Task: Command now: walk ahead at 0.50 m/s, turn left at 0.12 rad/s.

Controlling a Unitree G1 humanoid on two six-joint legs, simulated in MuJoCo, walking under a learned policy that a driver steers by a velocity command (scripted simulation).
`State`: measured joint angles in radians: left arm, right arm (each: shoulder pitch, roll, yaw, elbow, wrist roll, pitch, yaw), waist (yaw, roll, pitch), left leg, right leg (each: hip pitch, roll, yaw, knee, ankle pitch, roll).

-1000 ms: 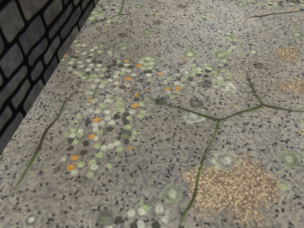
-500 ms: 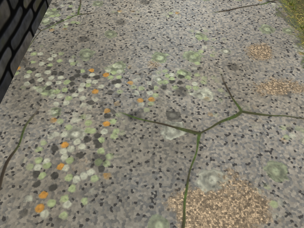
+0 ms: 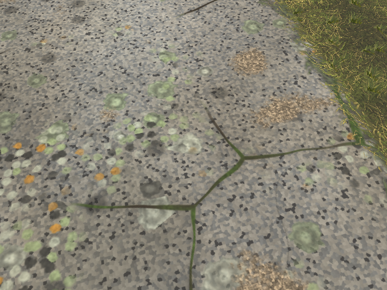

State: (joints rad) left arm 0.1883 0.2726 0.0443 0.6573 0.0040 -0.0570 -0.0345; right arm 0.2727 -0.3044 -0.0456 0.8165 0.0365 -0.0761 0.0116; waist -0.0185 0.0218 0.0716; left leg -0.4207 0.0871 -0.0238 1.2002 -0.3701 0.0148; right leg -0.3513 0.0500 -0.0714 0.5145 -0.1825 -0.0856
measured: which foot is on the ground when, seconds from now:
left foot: up 0.00-0.40, down 0.42-0.92, up 0.94-1.00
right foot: down 0.00-0.44, up 0.46-0.86, down 0.88-1.00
